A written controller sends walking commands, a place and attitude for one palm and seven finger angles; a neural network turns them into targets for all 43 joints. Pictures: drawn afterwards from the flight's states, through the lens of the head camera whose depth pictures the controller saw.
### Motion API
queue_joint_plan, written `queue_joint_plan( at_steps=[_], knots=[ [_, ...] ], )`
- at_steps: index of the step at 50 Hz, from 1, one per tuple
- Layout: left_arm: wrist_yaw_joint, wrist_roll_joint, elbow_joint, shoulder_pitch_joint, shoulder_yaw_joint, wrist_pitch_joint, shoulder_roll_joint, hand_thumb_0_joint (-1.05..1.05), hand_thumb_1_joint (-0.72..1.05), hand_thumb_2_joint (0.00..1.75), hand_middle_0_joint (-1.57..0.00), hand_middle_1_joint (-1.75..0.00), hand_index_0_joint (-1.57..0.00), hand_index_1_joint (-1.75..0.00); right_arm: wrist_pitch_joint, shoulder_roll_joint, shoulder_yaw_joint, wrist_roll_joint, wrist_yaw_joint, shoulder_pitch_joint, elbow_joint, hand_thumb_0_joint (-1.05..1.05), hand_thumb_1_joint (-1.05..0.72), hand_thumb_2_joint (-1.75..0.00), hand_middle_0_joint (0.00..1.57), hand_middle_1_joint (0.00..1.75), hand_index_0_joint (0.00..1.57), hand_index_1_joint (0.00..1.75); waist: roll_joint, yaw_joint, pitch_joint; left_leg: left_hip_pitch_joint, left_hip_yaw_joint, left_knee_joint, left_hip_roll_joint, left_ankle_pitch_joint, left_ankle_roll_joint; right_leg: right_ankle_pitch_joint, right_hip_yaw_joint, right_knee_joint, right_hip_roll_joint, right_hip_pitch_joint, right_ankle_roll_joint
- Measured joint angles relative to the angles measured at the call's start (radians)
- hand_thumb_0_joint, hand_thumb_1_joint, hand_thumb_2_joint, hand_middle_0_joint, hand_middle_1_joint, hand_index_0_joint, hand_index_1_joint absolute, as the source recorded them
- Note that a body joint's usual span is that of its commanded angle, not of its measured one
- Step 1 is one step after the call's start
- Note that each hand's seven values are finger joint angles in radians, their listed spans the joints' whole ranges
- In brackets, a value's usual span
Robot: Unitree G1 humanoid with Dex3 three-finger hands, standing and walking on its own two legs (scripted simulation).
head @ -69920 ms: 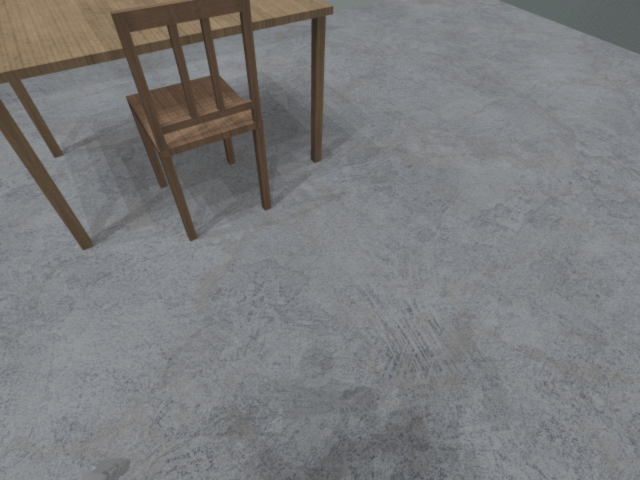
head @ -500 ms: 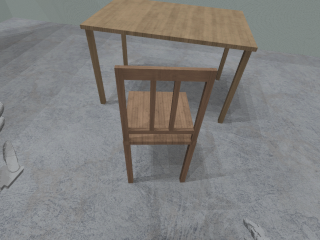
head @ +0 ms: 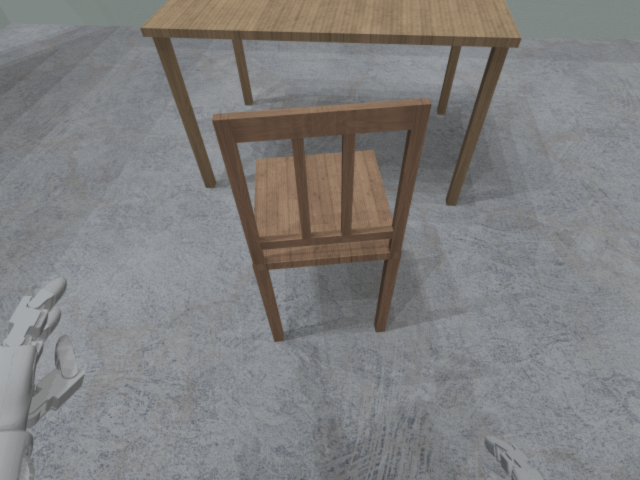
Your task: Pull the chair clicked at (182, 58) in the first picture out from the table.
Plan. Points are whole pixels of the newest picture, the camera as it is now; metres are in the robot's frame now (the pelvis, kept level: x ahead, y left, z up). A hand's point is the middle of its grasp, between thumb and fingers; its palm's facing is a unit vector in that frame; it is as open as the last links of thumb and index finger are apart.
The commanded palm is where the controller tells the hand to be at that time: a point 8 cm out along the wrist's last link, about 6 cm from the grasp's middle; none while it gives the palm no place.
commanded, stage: let the arm hang, fingers relaxed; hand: left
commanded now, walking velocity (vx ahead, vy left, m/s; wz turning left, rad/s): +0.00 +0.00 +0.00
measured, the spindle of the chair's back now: (302, 192) +0.66 +0.09 -0.09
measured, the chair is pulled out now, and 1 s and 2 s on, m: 0.51 0.51 0.51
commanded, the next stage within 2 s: look to check the result in 1.02 s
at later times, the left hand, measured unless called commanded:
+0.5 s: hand out of the picture +0.01 +0.18 -0.16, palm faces +0.00 -0.97 -0.26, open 7.2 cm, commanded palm none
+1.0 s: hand out of the picture -0.01 +0.12 -0.17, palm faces +0.01 -0.99 -0.14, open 7.3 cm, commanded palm none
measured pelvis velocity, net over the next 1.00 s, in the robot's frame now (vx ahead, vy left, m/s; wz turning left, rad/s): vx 0.00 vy -0.03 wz -0.02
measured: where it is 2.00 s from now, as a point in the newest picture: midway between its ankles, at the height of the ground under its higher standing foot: outside the picture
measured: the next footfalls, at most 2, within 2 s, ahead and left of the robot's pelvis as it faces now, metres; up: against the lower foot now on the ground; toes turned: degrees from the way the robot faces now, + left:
none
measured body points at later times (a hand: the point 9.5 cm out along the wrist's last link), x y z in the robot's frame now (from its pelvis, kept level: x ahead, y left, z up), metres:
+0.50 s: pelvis -0.01 -0.02 +0.00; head +0.01 -0.03 +0.45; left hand +0.01 +0.23 -0.14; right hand +0.00 -0.25 -0.16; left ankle +0.03 +0.09 -0.74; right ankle +0.00 -0.14 -0.74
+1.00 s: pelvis +0.00 -0.03 +0.00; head +0.01 -0.02 +0.45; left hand -0.01 +0.18 -0.16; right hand -0.03 -0.23 -0.16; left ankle +0.03 +0.09 -0.74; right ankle +0.00 -0.14 -0.74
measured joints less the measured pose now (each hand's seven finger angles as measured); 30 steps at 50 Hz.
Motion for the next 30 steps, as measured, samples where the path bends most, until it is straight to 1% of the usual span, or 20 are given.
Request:
queue_joint_plan(
  at_steps=[2, 4, 6, 8, 9, 10, 12, 13, 15, 17, 23, 30],
  knots=[
    [-0.025, 0.010, 0.244, -0.069, -0.092, 0.090, -0.066, 0.00, 0.90, 0.90, -0.20, -0.30, -0.20, -0.30, 0.045, -0.017, -0.002, -0.013, 0.005, -0.019, 0.035, 0.01, -0.91, -0.89, 0.20, 0.30, 0.20, 0.30, 0.016, -0.011, -0.015, -0.012, 0.003, 0.026, -0.005, -0.017, 0.002, -0.024, 0.003, 0.040, -0.005, -0.019, 0.004],
    [-0.042, 0.017, 0.459, -0.107, -0.175, 0.149, -0.124, 0.00, 0.91, 0.90, -0.20, -0.29, -0.19, -0.30, 0.078, -0.013, 0.002, -0.022, 0.006, -0.026, 0.052, 0.01, -0.91, -0.89, 0.20, 0.30, 0.20, 0.30, 0.004, -0.026, -0.014, -0.005, 0.009, 0.037, -0.008, -0.027, 0.000, -0.042, 0.010, 0.068, -0.009, -0.022, 0.000],
    [-0.055, 0.018, 0.622, -0.121, -0.247, 0.182, -0.174, 0.00, 0.91, 0.90, -0.20, -0.29, -0.19, -0.30, 0.098, 0.006, 0.012, -0.027, 0.007, -0.019, 0.067, 0.01, -0.91, -0.89, 0.20, 0.30, 0.20, 0.30, -0.034, -0.039, -0.003, 0.015, 0.014, 0.032, -0.010, -0.029, -0.004, -0.054, 0.014, 0.084, -0.011, -0.013, -0.007],
    [-0.065, 0.013, 0.744, -0.121, -0.306, 0.195, -0.218, 0.01, 0.91, 0.90, -0.20, -0.29, -0.19, -0.30, 0.108, 0.028, 0.024, -0.030, 0.006, -0.005, 0.088, 0.01, -0.91, -0.89, 0.20, 0.30, 0.20, 0.30, -0.080, -0.042, 0.010, 0.037, 0.014, 0.019, -0.006, -0.027, -0.010, -0.056, 0.015, 0.081, -0.007, 0.004, -0.011],
    [-0.060, -0.001, 0.788, -0.120, -0.312, 0.190, -0.239, 0.00, 0.93, 0.90, -0.20, -0.29, -0.19, -0.30, 0.111, 0.038, 0.029, -0.029, 0.004, 0.004, 0.101, 0.01, -0.91, -0.89, 0.20, 0.30, 0.20, 0.30, -0.099, -0.041, 0.016, 0.045, 0.010, 0.014, -0.001, -0.024, -0.014, -0.053, 0.012, 0.073, -0.002, 0.014, -0.013],
    [-0.044, -0.017, 0.807, -0.131, -0.294, 0.174, -0.246, -0.03, 0.97, 0.90, -0.21, -0.30, -0.20, -0.30, 0.113, 0.048, 0.032, -0.028, 0.002, 0.018, 0.114, 0.01, -0.91, -0.89, 0.20, 0.30, 0.20, 0.30, -0.115, -0.035, 0.022, 0.047, 0.001, 0.010, 0.003, -0.020, -0.018, -0.046, 0.002, 0.060, 0.003, 0.023, -0.016],
    [-0.039, -0.014, 0.844, -0.158, -0.297, 0.154, -0.227, -0.06, 1.01, 0.90, -0.21, -0.30, -0.21, -0.30, 0.120, 0.061, 0.037, -0.028, -0.002, 0.037, 0.145, 0.00, -0.91, -0.89, 0.20, 0.30, 0.20, 0.30, -0.131, -0.016, 0.033, 0.053, -0.014, -0.001, 0.014, -0.010, -0.026, -0.029, -0.012, 0.029, 0.014, 0.041, -0.025],
    [-0.042, -0.010, 0.863, -0.166, -0.302, 0.150, -0.216, -0.07, 1.02, 0.90, -0.21, -0.30, -0.21, -0.30, 0.124, 0.064, 0.036, -0.030, -0.004, 0.043, 0.159, 0.00, -0.91, -0.89, 0.20, 0.30, 0.20, 0.30, -0.132, -0.011, 0.036, 0.055, -0.018, -0.006, 0.019, -0.006, -0.028, -0.020, -0.016, 0.014, 0.020, 0.048, -0.029],
    [-0.046, -0.005, 0.906, -0.173, -0.311, 0.147, -0.199, -0.07, 1.02, 0.90, -0.21, -0.30, -0.21, -0.30, 0.131, 0.066, 0.032, -0.030, -0.008, 0.053, 0.179, 0.00, -0.91, -0.89, 0.20, 0.30, 0.20, 0.30, -0.119, -0.009, 0.039, 0.058, -0.022, -0.013, 0.027, 0.000, -0.032, -0.004, -0.020, -0.011, 0.028, 0.060, -0.034],
    [-0.050, -0.003, 0.950, -0.169, -0.317, 0.149, -0.187, -0.06, 1.00, 0.90, -0.21, -0.30, -0.21, -0.30, 0.135, 0.064, 0.026, -0.028, -0.011, 0.062, 0.192, 0.00, -0.91, -0.89, 0.20, 0.30, 0.20, 0.30, -0.098, -0.013, 0.041, 0.063, -0.022, -0.020, 0.031, 0.005, -0.033, 0.007, -0.020, -0.027, 0.032, 0.068, -0.035],
    [-0.051, -0.004, 1.052, -0.131, -0.318, 0.154, -0.170, -0.02, 0.95, 0.90, -0.21, -0.30, -0.20, -0.30, 0.136, 0.062, 0.021, -0.025, -0.013, 0.092, 0.225, 0.00, -0.91, -0.89, 0.20, 0.30, 0.20, 0.30, -0.039, -0.018, 0.040, 0.074, -0.011, -0.044, 0.029, 0.019, -0.030, 0.016, -0.010, -0.037, 0.029, 0.070, -0.033],
    [-0.044, -0.007, 1.116, -0.091, -0.319, 0.150, -0.176, 0.00, 0.92, 0.90, -0.20, -0.30, -0.20, -0.30, 0.135, 0.078, 0.028, -0.022, -0.014, 0.119, 0.275, 0.00, -0.91, -0.89, 0.20, 0.30, 0.20, 0.30, -0.018, -0.012, 0.036, 0.089, -0.001, -0.063, 0.027, 0.027, -0.032, 0.014, 0.000, -0.032, 0.027, 0.069, -0.035]
  ],
)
